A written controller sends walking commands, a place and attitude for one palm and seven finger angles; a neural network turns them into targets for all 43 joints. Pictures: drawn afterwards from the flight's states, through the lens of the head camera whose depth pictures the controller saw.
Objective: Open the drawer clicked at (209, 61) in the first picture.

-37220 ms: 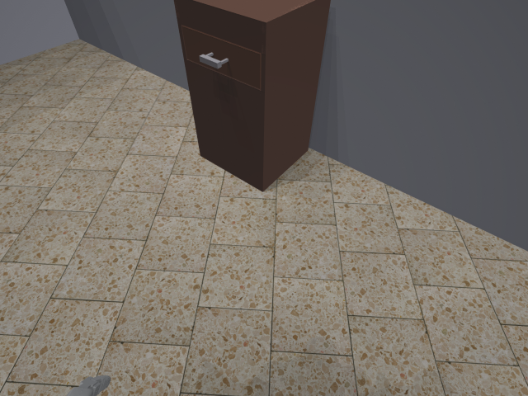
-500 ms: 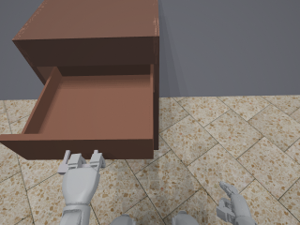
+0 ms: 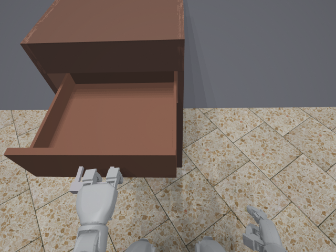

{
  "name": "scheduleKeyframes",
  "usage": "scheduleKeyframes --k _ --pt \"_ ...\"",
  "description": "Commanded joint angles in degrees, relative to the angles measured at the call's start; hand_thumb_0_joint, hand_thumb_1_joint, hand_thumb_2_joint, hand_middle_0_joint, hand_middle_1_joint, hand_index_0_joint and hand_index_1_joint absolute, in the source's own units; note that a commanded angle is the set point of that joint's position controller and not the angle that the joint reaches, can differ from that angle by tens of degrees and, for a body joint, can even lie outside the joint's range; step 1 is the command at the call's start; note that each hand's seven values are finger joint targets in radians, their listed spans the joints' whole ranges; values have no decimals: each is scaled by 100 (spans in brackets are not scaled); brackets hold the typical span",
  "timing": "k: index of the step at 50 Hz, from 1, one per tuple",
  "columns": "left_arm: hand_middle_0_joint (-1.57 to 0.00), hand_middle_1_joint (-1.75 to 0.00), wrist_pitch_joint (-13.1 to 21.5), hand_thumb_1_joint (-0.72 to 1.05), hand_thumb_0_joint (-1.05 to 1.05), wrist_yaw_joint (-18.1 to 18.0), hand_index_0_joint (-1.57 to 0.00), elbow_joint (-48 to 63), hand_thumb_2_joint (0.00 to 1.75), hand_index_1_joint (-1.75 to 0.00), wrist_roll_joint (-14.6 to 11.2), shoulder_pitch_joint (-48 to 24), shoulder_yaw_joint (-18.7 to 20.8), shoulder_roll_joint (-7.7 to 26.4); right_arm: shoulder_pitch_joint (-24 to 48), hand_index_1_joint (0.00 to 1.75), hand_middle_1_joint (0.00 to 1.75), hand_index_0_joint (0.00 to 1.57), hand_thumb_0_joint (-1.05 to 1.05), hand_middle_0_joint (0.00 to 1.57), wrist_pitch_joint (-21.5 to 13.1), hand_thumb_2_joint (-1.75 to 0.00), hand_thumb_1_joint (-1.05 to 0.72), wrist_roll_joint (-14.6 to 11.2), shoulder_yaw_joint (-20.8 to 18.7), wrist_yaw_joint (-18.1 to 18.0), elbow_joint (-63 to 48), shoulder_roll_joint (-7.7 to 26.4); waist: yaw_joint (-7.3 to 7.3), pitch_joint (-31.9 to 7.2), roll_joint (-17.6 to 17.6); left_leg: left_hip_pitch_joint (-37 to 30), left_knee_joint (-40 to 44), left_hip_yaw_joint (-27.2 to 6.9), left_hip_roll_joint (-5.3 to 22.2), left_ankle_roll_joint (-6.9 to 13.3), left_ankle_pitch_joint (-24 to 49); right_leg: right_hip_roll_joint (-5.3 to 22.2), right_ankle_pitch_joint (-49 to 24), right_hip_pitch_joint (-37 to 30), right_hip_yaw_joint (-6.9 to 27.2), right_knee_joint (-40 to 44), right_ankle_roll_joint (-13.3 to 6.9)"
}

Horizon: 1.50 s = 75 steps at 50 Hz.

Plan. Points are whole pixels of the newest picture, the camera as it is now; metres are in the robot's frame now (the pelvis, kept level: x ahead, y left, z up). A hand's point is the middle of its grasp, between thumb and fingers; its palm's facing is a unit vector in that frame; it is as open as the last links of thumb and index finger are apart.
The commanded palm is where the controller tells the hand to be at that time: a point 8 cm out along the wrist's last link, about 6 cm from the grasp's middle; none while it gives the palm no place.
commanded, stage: open the thumb to release the handle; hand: left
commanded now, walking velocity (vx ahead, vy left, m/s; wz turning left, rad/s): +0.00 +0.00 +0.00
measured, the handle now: (94, 179) +0.29 +0.22 -0.03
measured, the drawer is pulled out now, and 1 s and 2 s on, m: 0.30 0.30 0.30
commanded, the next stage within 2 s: lift the hand off the handle in 0.16 s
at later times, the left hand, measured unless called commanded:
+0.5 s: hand (105, 204) +0.24 +0.18 -0.05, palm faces +0.00 -0.05 -1.00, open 13.6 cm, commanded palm +0.22 +0.19 +0.00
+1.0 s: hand (102, 195) +0.25 +0.19 -0.02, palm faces +0.01 -0.07 -1.00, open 13.6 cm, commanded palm +0.23 +0.19 +0.03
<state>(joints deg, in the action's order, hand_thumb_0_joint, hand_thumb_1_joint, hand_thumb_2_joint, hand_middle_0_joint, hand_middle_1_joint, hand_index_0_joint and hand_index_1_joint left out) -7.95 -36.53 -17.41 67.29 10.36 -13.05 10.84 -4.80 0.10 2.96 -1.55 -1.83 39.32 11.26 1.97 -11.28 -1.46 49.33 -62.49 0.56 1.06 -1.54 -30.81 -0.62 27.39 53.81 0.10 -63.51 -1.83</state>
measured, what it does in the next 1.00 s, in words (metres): stands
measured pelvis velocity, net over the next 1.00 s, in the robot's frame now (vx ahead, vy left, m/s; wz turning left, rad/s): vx -0.01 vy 0.00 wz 0.00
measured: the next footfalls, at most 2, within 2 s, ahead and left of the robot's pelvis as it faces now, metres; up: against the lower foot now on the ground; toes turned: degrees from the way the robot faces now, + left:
none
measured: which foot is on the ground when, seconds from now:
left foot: down 0.00-1.00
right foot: down 0.00-1.00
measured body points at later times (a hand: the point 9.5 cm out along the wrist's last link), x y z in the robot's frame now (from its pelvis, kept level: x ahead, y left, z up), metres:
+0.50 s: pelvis -0.01 +0.00 +0.00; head +0.05 -0.02 +0.45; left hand +0.23 +0.18 +0.00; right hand +0.18 -0.23 -0.12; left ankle -0.01 +0.14 -0.66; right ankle +0.03 -0.10 -0.66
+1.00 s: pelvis -0.01 +0.00 +0.02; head +0.04 -0.02 +0.46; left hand +0.25 +0.19 +0.03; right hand +0.18 -0.23 -0.10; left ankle -0.01 +0.14 -0.66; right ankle +0.03 -0.10 -0.66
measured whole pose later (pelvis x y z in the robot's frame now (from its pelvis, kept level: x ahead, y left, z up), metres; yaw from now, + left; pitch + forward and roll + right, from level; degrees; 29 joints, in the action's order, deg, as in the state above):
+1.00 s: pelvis -0.01 +0.00 +0.02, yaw +0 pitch +14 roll +1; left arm -8.1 -33.6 -18.6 64.8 6.5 -13.1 12.2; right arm -6.4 0.8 2.2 -1.8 -2.7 39.3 12.2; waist 1.5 -9.6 -1.9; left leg 43.5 -57.2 0.3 0.9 -1.3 -27.9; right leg -0.6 24.5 47.6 -0.1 -57.7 -1.6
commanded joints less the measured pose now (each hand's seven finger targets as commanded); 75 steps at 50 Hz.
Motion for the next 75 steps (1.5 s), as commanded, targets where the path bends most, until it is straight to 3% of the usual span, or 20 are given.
scheduleKeyframes --k 1,3,11,18,21,24,25,28,29,33,38,45,49,57,62,64,68,69,73,75 --pt "-31 -122 14 -36 0 -151 -31 780 36 -122 -23 -192 451 635 439 30 30 20 0 20 -303 -90 -90 -30 -184 -66 -865 592 9 -1232 481 -619 656 77 -344 212 1257 -102 -1551 -1346 104 1123 -7" --pt "-30 -120 62 -50 0 -143 -30 767 30 -120 -10 -312 518 705 414 30 30 20 0 20 -298 -90 -90 -26 -184 -60 -863 593 14 -1217 412 -610 668 69 -345 202 1198 -107 -1399 -1287 118 1125 -12" --pt "-30 -120 76 -50 0 -213 -30 742 30 -120 27 -395 377 565 401 30 30 20 0 20 -294 -90 -90 -1 -207 -11 -894 589 -12 -1277 307 -685 660 62 -331 202 1231 -112 -1347 -1209 38 1101 -32" --pt "-30 -120 40 -50 0 -206 -30 700 30 -120 9 -856 522 742 426 30 30 20 0 20 -291 -90 -90 -17 -211 -71 -820 612 -57 -1179 454 -601 707 50 -326 220 1035 -100 -1055 -1176 72 1198 -6" --pt "-30 -120 63 -50 0 -221 -30 708 30 -120 3 -1025 409 659 396 30 30 20 0 20 -305 -90 -90 -3 -215 -73 -800 615 -67 -1281 292 -663 719 54 -323 220 1048 -84 -1051 -1172 47 1177 -17" --pt "-30 -120 60 -50 0 -240 -30 582 30 -120 -31 -1213 580 810 372 30 30 20 0 20 -321 -90 -90 -4 -234 -105 -728 636 -92 -1316 466 -597 679 54 -334 232 1078 -81 -1142 -1250 84 1195 -3" --pt "-30 -120 69 -50 0 -241 -30 597 30 -120 -16 -1203 608 843 373 30 30 20 0 20 -316 -90 -90 -14 -226 -109 -724 628 -40 -1401 418 -598 685 67 -335 222 1070 -76 -1116 -1257 102 1171 3" --pt "-30 -120 66 -50 0 -223 -30 553 30 -120 -48 -1456 461 725 353 30 30 20 0 20 -328 -90 -90 -23 -232 -119 -701 625 -96 -1362 385 -595 712 67 -337 226 972 -64 -947 -1213 69 1218 13" --pt "-30 -120 69 -50 0 -233 -30 611 30 -120 -65 -1501 592 859 356 30 30 20 0 20 -332 -90 -90 -29 -234 -131 -696 631 -82 -1403 359 -640 733 53 -340 228 997 -80 -957 -1257 70 1228 -5" --pt "-30 -120 37 -50 0 -220 -30 887 30 -120 -125 -1286 586 873 368 30 30 20 0 20 -299 -90 -90 -34 -236 -134 -762 620 -15 -1637 242 -894 816 92 -346 227 1232 -85 -1294 -1518 62 1260 -4" --pt "-30 -120 -16 -50 0 -140 -30 880 30 -120 -189 -1374 571 881 403 30 30 20 0 20 -275 -90 -90 -83 -200 -157 -789 625 -77 -1259 392 -885 979 81 -343 233 1039 -79 -991 -1534 65 1472 20" --pt "-30 -120 -46 -50 0 -42 -30 1002 30 -120 -199 -1342 498 872 428 30 30 20 0 20 -243 -90 -90 -90 -179 -131 -863 637 -31 -1232 234 -1125 1168 111 -342 234 1145 -81 -1087 -1737 78 1627 8" --pt "-30 -120 -94 -50 0 73 -30 1015 30 -120 -251 -953 557 893 432 30 30 20 0 20 -199 -90 -90 -110 -184 -121 -901 642 15 -1256 406 -1195 1240 120 -360 227 1335 -87 -1463 -2041 88 1688 4" --pt "-30 -120 -39 -50 0 297 -30 1360 30 -120 -239 -1158 265 749 467 30 30 20 0 20 -156 -90 -90 -114 -164 -97 -958 648 -95 -1023 315 -1573 1422 93 -335 247 1450 -100 -1503 -1997 30 1861 8" --pt "-30 -120 55 -50 0 406 -30 1681 30 -120 -262 -978 67 593 455 30 30 20 0 20 -142 -90 -90 -99 -178 -37 -1065 627 -61 -1139 177 -1899 1509 57 -311 238 1742 -119 -1703 -2075 -73 1856 -19" --pt "-30 -120 74 -50 0 424 -30 1694 30 -120 -264 -978 260 779 451 30 30 20 0 20 -113 -90 -90 -106 -177 -29 -1059 659 -43 -1032 209 -1917 1578 36 -305 216 1796 -144 -1735 -2135 -85 1879 -41" --pt "-30 -120 78 -50 0 402 -30 1829 30 -120 -172 -1019 157 697 504 30 30 20 0 20 -90 -90 -90 -89 -167 27 -1101 621 -27 -974 213 -1987 1627 41 -297 216 1805 -143 -1720 -2136 -91 1918 -33" --pt "-30 -120 57 -50 0 384 -30 1821 30 -120 -151 -1049 332 877 499 30 30 20 0 20 -80 -90 -90 -84 -160 20 -1084 638 4 -1017 230 -2009 1663 41 -297 209 1890 -165 -1822 -2241 -75 1917 -54" --pt "-30 -120 -15 -50 0 427 -30 2018 30 -120 -198 -865 98 646 545 30 30 20 0 20 -60 -90 -90 -108 -158 80 -1163 597 32 -1007 174 -2191 1751 56 -294 209 2068 -165 -1996 -2384 -104 1978 -52" --pt "-30 -120 -42 -50 0 454 -30 2128 30 -120 -228 -819 195 763 552 30 30 20 0 20 -41 -90 -90 -114 -159 81 -1166 596 58 -1082 168 -2299 1800 63 -284 201 2181 -170 -2104 -2520 -81 2014 -50"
